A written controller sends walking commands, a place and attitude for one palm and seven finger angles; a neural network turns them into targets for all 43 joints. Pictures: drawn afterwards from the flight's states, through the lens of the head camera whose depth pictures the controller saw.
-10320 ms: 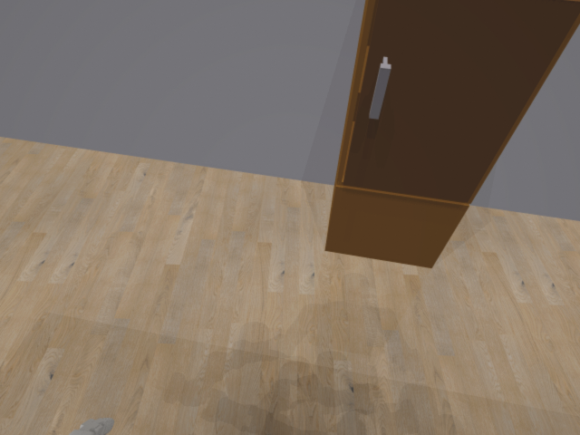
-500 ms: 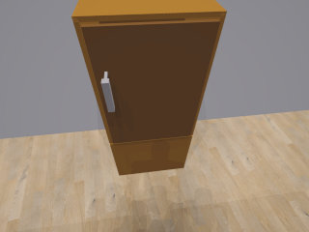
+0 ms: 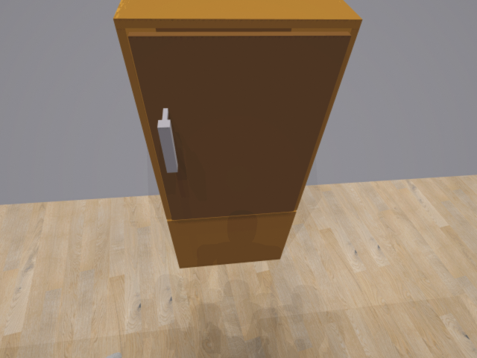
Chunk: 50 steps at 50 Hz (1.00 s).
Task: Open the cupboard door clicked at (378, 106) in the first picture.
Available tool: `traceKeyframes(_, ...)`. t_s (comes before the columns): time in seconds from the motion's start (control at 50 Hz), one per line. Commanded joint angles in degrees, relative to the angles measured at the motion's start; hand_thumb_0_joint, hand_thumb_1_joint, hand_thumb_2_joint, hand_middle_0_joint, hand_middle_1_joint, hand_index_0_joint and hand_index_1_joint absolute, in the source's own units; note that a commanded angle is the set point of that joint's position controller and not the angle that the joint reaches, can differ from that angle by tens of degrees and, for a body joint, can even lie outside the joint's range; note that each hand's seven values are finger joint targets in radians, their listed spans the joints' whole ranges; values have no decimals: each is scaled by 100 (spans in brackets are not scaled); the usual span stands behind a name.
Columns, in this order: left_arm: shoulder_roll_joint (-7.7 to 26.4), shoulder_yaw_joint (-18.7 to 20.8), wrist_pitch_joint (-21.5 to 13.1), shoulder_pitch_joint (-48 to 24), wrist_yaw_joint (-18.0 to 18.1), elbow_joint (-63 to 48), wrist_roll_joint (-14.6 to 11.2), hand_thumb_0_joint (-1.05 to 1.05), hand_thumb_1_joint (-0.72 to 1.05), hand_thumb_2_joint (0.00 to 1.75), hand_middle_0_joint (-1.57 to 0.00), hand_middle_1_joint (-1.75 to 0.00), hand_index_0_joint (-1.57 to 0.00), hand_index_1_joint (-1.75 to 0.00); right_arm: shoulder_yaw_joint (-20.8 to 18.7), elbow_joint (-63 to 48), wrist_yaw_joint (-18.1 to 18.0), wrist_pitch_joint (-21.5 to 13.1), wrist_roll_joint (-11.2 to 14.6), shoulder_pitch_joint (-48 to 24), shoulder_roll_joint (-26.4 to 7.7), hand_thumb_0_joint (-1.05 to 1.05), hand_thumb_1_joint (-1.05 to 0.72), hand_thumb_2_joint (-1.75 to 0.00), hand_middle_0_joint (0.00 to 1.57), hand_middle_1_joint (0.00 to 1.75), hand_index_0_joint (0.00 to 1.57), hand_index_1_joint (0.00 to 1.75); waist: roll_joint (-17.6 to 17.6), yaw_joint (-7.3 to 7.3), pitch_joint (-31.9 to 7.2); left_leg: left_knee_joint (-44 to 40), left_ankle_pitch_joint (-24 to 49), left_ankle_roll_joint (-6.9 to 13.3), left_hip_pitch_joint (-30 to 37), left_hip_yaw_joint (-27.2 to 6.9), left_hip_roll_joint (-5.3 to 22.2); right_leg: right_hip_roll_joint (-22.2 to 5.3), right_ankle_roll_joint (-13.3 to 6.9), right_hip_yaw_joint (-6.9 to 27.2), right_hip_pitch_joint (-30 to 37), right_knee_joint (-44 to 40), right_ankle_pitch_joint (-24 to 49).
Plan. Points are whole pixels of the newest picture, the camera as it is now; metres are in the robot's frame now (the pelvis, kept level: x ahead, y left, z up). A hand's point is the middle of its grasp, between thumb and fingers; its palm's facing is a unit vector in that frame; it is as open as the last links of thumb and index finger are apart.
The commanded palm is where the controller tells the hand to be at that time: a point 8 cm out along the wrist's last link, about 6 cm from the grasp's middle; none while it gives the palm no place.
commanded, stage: raise the hand with hooked fingers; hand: left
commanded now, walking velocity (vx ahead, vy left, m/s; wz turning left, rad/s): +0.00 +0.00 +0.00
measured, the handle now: (169, 141) +0.54 +0.20 +0.03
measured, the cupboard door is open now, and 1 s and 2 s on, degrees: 0 0 0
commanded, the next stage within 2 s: none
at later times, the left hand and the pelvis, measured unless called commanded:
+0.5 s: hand (128, 335) +0.16 +0.18 -0.03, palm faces +0.23 -0.97 -0.07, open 9.5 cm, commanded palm +0.14 +0.24 -0.03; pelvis -0.03 -0.06 -0.09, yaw +4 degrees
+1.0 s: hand (104, 290) +0.21 +0.23 +0.00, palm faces +0.18 -0.98 -0.03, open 12.5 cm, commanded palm +0.18 +0.28 +0.01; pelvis -0.02 -0.02 -0.05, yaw +2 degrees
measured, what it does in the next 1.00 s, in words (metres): lowers itself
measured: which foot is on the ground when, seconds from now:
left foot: down 0.00-1.00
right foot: down 0.00-1.00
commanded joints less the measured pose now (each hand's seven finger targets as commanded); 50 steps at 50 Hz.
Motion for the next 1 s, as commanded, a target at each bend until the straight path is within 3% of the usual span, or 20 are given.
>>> traceKeyframes(0.0, 24, 113, -986, -538, 336, -3595, -449, 0, 78, 85, -21, -37, -21, -37, -386, -1628, -139, -1087, 27, -590, -932, 0, -90, -90, 20, 30, 20, 30, 588, -309, -10, -241, 988, -371, 63, -1020, 389, 150, -101, -459, -1488, 296, -54)
traceKeyframes(0.02, 130, 471, -1324, -3, 208, -3117, -462, 0, 76, 84, -21, -39, -21, -39, -470, -1720, -91, -1062, -76, -661, -1026, 0, -90, -90, 20, 30, 20, 30, 57, -183, -21, 115, 601, -348, -417, -959, 326, 192, -117, -571, -1653, 224, 61)
traceKeyframes(0.04, -107, 519, -1737, 720, -13, -2631, -572, 0, 74, 83, -21, -40, -21, -40, -497, -1888, -38, -1023, -138, -726, -1000, 0, -90, -90, 20, 30, 20, 30, -572, -47, -105, 543, 575, -348, -851, -914, 281, 263, -117, -694, -1912, 499, 93)
traceKeyframes(0.08, -307, 690, -2707, 1368, -616, -2109, -729, 0, 69, 81, -22, -43, -22, -43, -576, -2131, 138, -970, -167, -900, -946, 0, -90, -90, 20, 30, 20, 30, -1118, 253, -584, 1377, 732, -417, -1595, -736, 221, 300, -152, -738, -2385, 1380, 184)
traceKeyframes(0.12, -238, 766, -3821, 1235, -1357, -2333, -964, 0, 64, 79, -22, -47, -22, -47, -660, -2400, 281, -968, -224, -1151, -973, 0, -90, -90, 20, 30, 20, 30, -691, 375, -919, 2164, 465, -450, -2332, -582, 143, 279, -187, -580, -2978, 2170, 218)
traceKeyframes(0.14, -25, 953, -4064, 1270, -1603, -2285, -1032, 0, 62, 78, -22, -48, -22, -48, -687, -2600, 312, -962, -208, -1200, -1002, 0, -90, -90, 20, 30, 20, 30, -390, 418, -1146, 2411, 333, -421, -2556, -520, 102, 259, -202, -474, -3061, 2403, 201)
traceKeyframes(0.16, 267, 1279, -3972, 1446, -1739, -2066, -1060, 0, 60, 77, -22, -50, -22, -50, -725, -2752, 327, -889, -156, -1146, -1025, 0, -90, -90, 20, 30, 20, 30, -74, 537, -1273, 2494, 304, -391, -2683, -478, 70, 248, -240, -362, -2965, 2533, 275)
traceKeyframes(0.18, 310, 1190, -3789, 1206, -1865, -2512, -1130, 0, 57, 76, -22, -51, -22, -51, -678, -3047, 311, -829, -110, -1270, -1080, 0, -90, -90, 20, 30, 20, 30, 207, 537, -1532, 2556, 96, -344, -2773, -398, 19, 231, -225, -292, -2954, 2577, 141)
traceKeyframes(0.24, 743, 1445, -3345, 38, -1761, -3794, -1294, 0, 50, 73, -23, -55, -23, -55, -600, -3463, 129, -753, -37, -1125, -1024, 0, -90, -90, 20, 30, 20, 30, 296, 326, -2142, 2769, -374, -188, -2923, -396, -2, 231, -108, 17, -2896, 2364, -396)
traceKeyframes(0.28, 974, 1621, -3457, -482, -1528, -4710, -1315, 0, 46, 71, -23, -58, -23, -58, -565, -3400, 30, -730, -67, -853, -940, 0, -90, -90, 20, 30, 20, 30, 531, 177, -2455, 2989, -281, -110, -2825, -527, 77, 226, -70, 348, -2825, 2215, -431)
traceKeyframes(0.34, 1007, 1446, -3788, -1008, -1369, -5274, -1208, 0, 39, 68, -24, -63, -24, -63, -476, -3190, -117, -751, -94, -642, -851, 0, -90, -90, 20, 30, 20, 30, 726, -145, -2312, 3240, -87, -59, -2809, -565, 161, 171, -28, 519, -2869, 2095, -159)
traceKeyframes(0.36, 1038, 1326, -3822, -1292, -1465, -5225, -1217, 0, 36, 67, -24, -64, -24, -64, -431, -3097, -150, -766, -111, -586, -891, 0, -90, -90, 20, 30, 20, 30, 567, -322, -2149, 3363, -139, -43, -2936, -637, 195, 192, -10, 560, -2991, 2081, -189)
traceKeyframes(0.4, 1023, 1238, -3773, -1269, -1731, -4700, -1269, 0, 32, 65, -24, -68, -24, -68, -371, -2906, -201, -829, -80, -610, -937, 0, -90, -90, 20, 30, 20, 30, 544, -405, -1921, 3419, -303, -47, -3103, -675, 216, 154, 29, 632, -3057, 1966, -312)
traceKeyframes(0.48, 1345, 1727, -3024, -935, -2304, -3614, -1569, 0, 22, 61, -25, -74, -25, -74, -305, -2810, -283, -834, 44, -686, -999, 0, -90, -90, 20, 30, 20, 30, 383, -139, -2002, 3250, -234, -72, -3298, -697, 187, -1, 148, 865, -2392, 1665, -152)
traceKeyframes(0.56, 1600, 2467, -2430, -460, -2279, -3251, -1855, 0, 13, 57, -25, -80, -25, -80, -336, -2862, -292, -740, 72, -769, -921, 0, -90, -90, 20, 30, 20, 30, -103, 226, -2305, 2903, 130, -122, -3172, -737, 137, -197, 379, 1011, -1412, 1502, 908)
traceKeyframes(0.64, 1377, 2385, -2787, -631, -2025, -3385, -1781, 0, 4, 53, -26, -86, -26, -86, -382, -2739, -230, -787, 20, -635, -900, 0, -90, -90, 20, 30, 20, 30, -102, 145, -2022, 2534, 332, -134, -2834, -703, 144, -123, 323, 637, -1594, 1549, 1281)
traceKeyframes(0.74, 1327, 2149, -3235, -1030, -2103, -3061, -1713, 0, -8, 48, -27, -93, -27, -93, -419, -2668, -222, -871, 12, -496, -1062, 0, -90, -90, 20, 30, 20, 30, -46, 8, -1731, 2340, 82, -87, -2584, -640, 130, 9, 182, 404, -2134, 1447, 298)
traceKeyframes(0.8, 1513, 2157, -3277, -1346, -2217, -3133, -1726, 0, -15, 45, -27, -98, -27, -98, -416, -2698, -250, -888, 46, -455, -1147, 0, -90, -90, 20, 30, 20, 30, 356, 38, -1860, 2194, 82, -55, -2270, -601, 127, 87, 63, 309, -2189, 1400, -42)
traceKeyframes(0.9, 1648, 2223, -3196, -1651, -2138, -3331, -1728, 0, -27, 40, -28, -105, -28, -105, -363, -2730, -278, -885, 37, -427, -1180, 0, -90, -90, 20, 30, 20, 30, 700, 77, -2011, 1866, 382, -70, -1651, -687, 155, 241, -58, -110, -2161, 1531, 325)
traceKeyframes(0.98, 1683, 2217, -2946, -1861, -2068, -3136, -1686, 0, -36, 36, -29, -111, -29, -111, -310, -2797, -261, -810, 38, -427, -1221, 0, -90, -90, 20, 30, 20, 30, 623, 42, -1857, 1682, 360, -98, -1512, -775, 181, 303, -77, -248, -2204, 1477, 317)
